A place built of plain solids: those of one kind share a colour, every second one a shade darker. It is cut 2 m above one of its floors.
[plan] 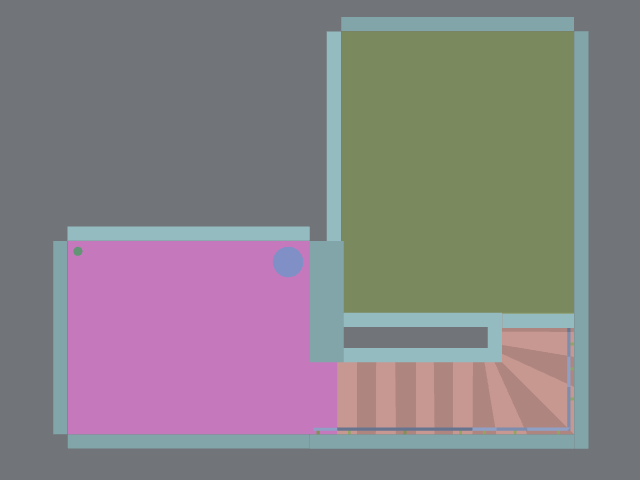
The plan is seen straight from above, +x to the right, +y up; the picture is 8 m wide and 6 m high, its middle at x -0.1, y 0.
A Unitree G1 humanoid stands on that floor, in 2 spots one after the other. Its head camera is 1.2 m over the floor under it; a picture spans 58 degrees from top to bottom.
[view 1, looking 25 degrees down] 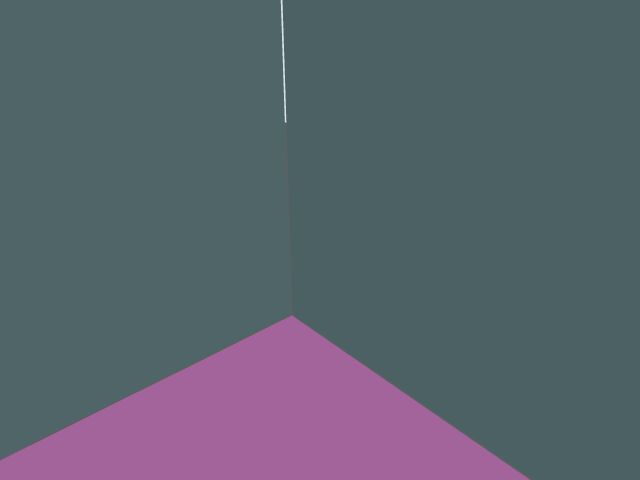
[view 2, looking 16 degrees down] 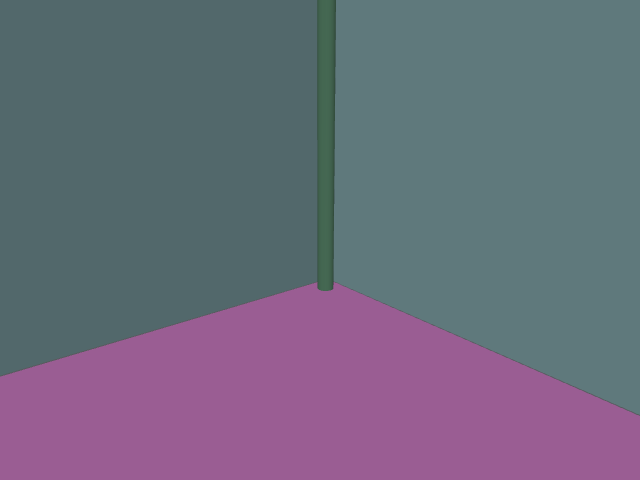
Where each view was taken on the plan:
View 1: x -2.20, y -1.06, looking -132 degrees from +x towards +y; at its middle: wall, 1.74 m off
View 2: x -0.88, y -2.01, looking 141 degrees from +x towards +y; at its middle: pipe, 2.99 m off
